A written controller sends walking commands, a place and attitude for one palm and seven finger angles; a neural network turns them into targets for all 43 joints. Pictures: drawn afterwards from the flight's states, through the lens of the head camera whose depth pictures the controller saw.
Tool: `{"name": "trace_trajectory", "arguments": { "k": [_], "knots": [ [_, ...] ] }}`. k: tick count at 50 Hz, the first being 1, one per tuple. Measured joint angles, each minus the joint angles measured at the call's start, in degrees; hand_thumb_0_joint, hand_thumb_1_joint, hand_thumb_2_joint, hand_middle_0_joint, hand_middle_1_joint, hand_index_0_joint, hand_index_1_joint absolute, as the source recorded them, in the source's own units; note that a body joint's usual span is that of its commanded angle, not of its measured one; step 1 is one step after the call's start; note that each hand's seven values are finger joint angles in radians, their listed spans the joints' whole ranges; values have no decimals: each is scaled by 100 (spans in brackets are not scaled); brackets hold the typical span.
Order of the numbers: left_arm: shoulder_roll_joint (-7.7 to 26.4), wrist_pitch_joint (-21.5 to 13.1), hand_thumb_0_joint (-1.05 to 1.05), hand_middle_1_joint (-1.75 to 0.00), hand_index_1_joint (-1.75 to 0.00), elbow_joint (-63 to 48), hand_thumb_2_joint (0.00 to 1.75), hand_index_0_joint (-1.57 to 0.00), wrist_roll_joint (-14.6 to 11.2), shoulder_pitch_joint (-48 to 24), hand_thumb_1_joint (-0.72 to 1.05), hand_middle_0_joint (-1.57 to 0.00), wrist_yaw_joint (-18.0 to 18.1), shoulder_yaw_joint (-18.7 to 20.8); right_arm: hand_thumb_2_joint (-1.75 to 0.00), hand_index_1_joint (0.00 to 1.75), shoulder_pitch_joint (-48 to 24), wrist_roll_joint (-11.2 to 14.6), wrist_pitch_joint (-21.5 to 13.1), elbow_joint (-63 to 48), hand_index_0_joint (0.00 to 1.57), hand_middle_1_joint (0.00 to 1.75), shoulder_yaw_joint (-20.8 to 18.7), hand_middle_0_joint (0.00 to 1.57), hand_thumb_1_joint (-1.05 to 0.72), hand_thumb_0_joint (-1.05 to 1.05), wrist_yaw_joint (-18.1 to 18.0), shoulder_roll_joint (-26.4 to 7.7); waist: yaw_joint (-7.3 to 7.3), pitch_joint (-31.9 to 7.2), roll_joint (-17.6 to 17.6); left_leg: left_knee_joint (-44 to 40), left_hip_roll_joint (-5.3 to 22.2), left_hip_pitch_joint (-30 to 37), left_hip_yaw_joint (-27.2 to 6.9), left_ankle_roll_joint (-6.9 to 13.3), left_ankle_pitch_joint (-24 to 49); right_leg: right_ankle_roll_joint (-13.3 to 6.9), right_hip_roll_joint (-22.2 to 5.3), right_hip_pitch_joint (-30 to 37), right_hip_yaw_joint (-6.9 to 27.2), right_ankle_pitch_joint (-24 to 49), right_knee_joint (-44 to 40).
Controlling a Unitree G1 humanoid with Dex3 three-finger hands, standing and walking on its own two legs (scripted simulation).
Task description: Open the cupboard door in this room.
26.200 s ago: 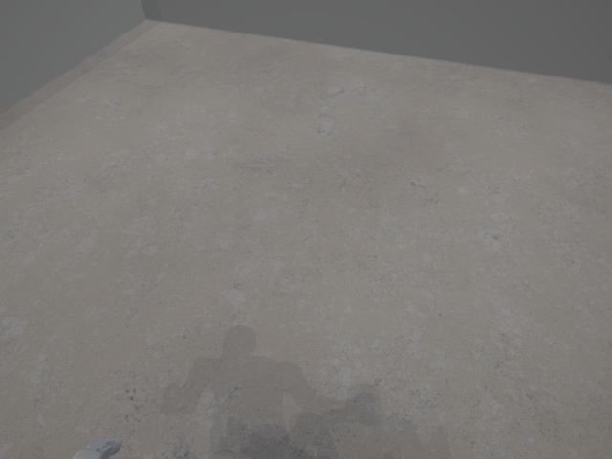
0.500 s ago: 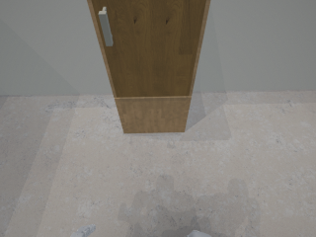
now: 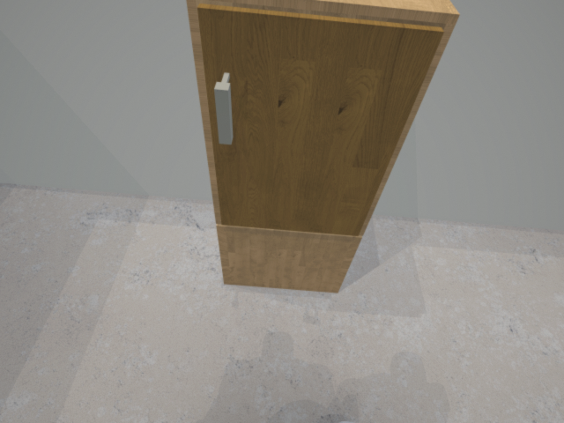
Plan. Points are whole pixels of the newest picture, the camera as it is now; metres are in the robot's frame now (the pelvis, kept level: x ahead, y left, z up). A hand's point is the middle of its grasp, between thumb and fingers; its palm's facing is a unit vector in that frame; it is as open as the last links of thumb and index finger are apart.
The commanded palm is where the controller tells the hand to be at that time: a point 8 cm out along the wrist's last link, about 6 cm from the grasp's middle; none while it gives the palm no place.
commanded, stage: come to a stop and stand still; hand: left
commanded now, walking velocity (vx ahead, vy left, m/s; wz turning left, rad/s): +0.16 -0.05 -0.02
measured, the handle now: (226, 108) +0.64 +0.17 +0.08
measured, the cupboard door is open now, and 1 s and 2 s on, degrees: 0 0 0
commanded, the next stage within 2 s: look again from close up in 1.50 s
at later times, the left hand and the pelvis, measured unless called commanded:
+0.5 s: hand out of the picture +0.13 +0.16 -0.17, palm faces +0.07 -0.97 -0.24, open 7.3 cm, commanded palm none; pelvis +0.05 -0.03 -0.01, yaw +2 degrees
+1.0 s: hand out of the picture +0.02 +0.18 -0.18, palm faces +0.02 -0.98 -0.22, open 7.4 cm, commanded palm none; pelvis +0.03 -0.01 -0.01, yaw +0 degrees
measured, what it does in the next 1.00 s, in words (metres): steps on the spot: right foot, then left foot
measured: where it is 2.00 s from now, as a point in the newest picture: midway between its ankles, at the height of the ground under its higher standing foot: outside the picture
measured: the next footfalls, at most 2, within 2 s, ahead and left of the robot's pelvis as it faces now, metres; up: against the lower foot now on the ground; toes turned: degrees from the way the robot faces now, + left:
right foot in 0.26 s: +0.18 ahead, -0.16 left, +0.00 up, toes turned -7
left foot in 0.62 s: +0.06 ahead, +0.12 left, +0.00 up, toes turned +4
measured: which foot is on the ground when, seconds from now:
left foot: down 0.00-0.28, up 0.30-0.60, down 0.62-1.00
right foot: up 0.00-0.24, down 0.26-0.62, up 0.64-0.96, down 0.98-1.00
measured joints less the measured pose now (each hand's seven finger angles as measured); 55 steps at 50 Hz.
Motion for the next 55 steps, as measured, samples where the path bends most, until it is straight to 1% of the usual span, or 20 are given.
{"name": "trace_trajectory", "arguments": {
  "k": [5, 8, 11, 13, 15, 18, 21, 23, 27, 31, 34, 38, 41, 46, 47, 48, 49, 50, 52, 55],
  "knots": [
    [-32, 24, 1, -30, -30, -213, 90, -20, 0, -289, 92, -20, 40, 17, -90, 30, 453, 1, 22, 319, 20, 29, 24, 20, -95, -1, -31, -21, -69, -42, -39, -659, -121, 530, 17, -38, 102, 142, -121, -519, 51, 506, -367],
    [15, 73, 1, -30, -30, -269, 90, -20, -19, -495, 93, -20, 120, 11, -90, 30, 657, -8, 98, 516, 20, 29, 69, 20, -94, -1, -55, 64, -149, 20, -31, -691, -113, 720, -38, -126, -2, 169, -105, -350, 17, 662, -1333],
    [25, 78, 1, -30, -30, -336, 90, -20, -30, -640, 93, -20, 157, -45, -90, 30, 753, 2, 220, 698, 20, 29, 78, 20, -93, 0, -67, 159, -210, 122, -3, -436, -89, 816, -67, -239, -260, 150, -45, 101, -50, 890, -2471],
    [44, 47, 1, -30, -30, -395, 90, -20, -22, -659, 93, -20, 172, -78, -90, 30, 813, 28, 305, 770, 20, 29, 61, 20, -92, 0, -64, 226, -207, 147, -42, -83, -113, 787, -39, -332, -534, 109, -69, 444, -93, 1569, -3132],
    [-55, 30, 1, -30, -30, -395, 90, -20, -14, -739, 93, -20, 197, -99, -90, 30, 743, 65, 418, 772, 20, 29, 1, 20, -92, 0, -42, 181, -259, 222, 172, 501, 0, 556, -169, -412, -915, -27, 10, 455, -192, 1134, -2997],
    [-169, 18, 0, -30, -30, -476, 90, -20, -28, -925, 93, -20, 232, -87, -90, 30, 507, 99, 599, 668, 20, 29, -67, 20, -92, 0, -47, 97, -302, 388, 341, 2017, -136, -123, -583, -467, -1783, -138, -9, 403, -304, 904, -2912],
    [-214, 79, 0, -30, -30, -601, 90, -20, -19, -1058, 93, -20, 267, -66, -90, 30, 252, 91, 687, 522, 20, 29, -106, 20, -91, 0, -27, -22, -218, 487, 378, 3157, -263, -674, -829, -516, -1743, -121, -63, 389, -321, 1069, -3056],
    [-213, 126, 0, -30, -30, -669, 90, -20, -2, -1082, 92, -20, 279, -46, -90, 30, 98, 76, 720, 405, 20, 29, -119, 20, -91, 0, -2, -111, -172, 476, 371, 3304, -250, -831, -899, -557, -1593, -99, -94, 366, -320, 1174, -3154],
    [-112, 190, 0, -30, -30, -742, 90, -20, 56, -1034, 92, -21, 258, 0, -90, 30, -128, 64, 664, 173, 20, 29, -107, 20, -91, 0, 45, -230, -71, 357, 233, 2532, -145, -652, -913, -563, -1448, -18, -149, 277, -260, 1361, -3275],
    [49, 268, 0, -30, -30, -690, 90, -20, 17, -858, 91, -21, 221, 21, -90, 30, -96, 55, 444, 11, 19, 29, -45, 20, -91, 0, 57, -280, -49, 80, 110, 634, -50, 75, -880, -488, -864, 110, -143, 65, -213, 1280, -3028],
    [183, 397, 0, -30, -30, -521, 90, -20, -29, -705, 91, -20, 187, 58, -90, 30, 35, -26, 405, 41, 19, 29, 27, 20, -91, 0, 18, -121, -73, -57, -101, 486, -146, 177, -835, -347, -600, 153, 11, -21, 161, 252, -2426],
    [245, 369, 1, -30, -30, -372, 90, -20, -11, -397, 91, -20, 69, 82, -90, 30, 299, -47, 397, 154, 20, 29, 130, 20, -91, 0, -30, 28, -51, -290, -95, -286, -143, 443, -881, -283, -128, 173, 293, -31, 342, 255, -1435],
    [246, 323, 1, -30, -30, -274, 90, -20, -15, -164, 91, -20, 41, 59, -90, 30, 399, -32, 362, 237, 20, 29, 133, 20, -92, 0, -83, 83, -29, -334, -105, -685, -178, 561, -826, -267, 82, 225, 322, 149, 320, 260, -1320],
    [142, 342, 1, -30, -30, -72, 90, -20, -57, -58, 91, -20, 51, -39, -90, 30, 452, -34, 322, 360, 20, 29, 101, 20, -92, 0, -120, 100, -154, -185, -44, -741, -213, 522, -765, -297, 125, 218, 268, 716, 217, -133, -2249],
    [108, 323, 1, -30, -30, -44, 90, -20, -70, -77, 91, -20, 57, -61, -90, 30, 462, -27, 325, 402, 20, 29, 94, 20, -92, 0, -122, 95, -177, -146, -21, -678, -217, 488, -763, -316, 98, 202, 263, 876, 196, -54, -2613],
    [67, 249, 1, -30, -30, -30, 90, -20, -63, -87, 91, -20, 110, -103, -90, 30, 478, 6, 339, 419, 20, 29, 104, 20, -92, 0, -107, 63, -170, -126, 22, -452, -201, 344, -753, -346, 7, 140, 272, 1012, 219, 326, -3046],
    [41, 158, 1, -30, -30, -68, 90, -20, -51, -59, 91, -20, 167, -140, -90, 30, 485, 25, 374, 394, 20, 29, 118, 20, -91, 0, -75, 32, -140, -119, 21, -111, -200, 133, -694, -379, -155, 18, 252, 1082, 293, 510, -3404],
    [-42, 96, 1, -30, -30, -63, 90, -20, -41, -75, 91, -20, 216, -179, -90, 30, 449, 27, 413, 373, 20, 29, 124, 20, -91, 0, -46, -34, -136, -55, 156, 192, -101, -14, -688, -406, -328, -64, 340, 1028, 300, 479, -3371],
    [-196, 23, 1, -30, -30, -51, 90, -20, -26, -91, 91, -20, 224, -259, -90, 30, 452, 5, 429, 322, 20, 29, 123, 20, -91, 0, -5, -131, -236, 26, 404, 432, 14, -96, -781, -433, -470, -94, 459, 990, 241, 369, -3206],
    [-318, -30, 1, -30, -30, -53, 90, -20, -50, -100, 91, -20, 240, -304, -90, 30, 587, 10, 353, 319, 20, 29, 175, 20, -91, 0, -9, -130, -305, -30, 484, 433, -2, -5, -833, -474, -493, -83, 442, 1049, 193, 246, -3084]
  ]
}}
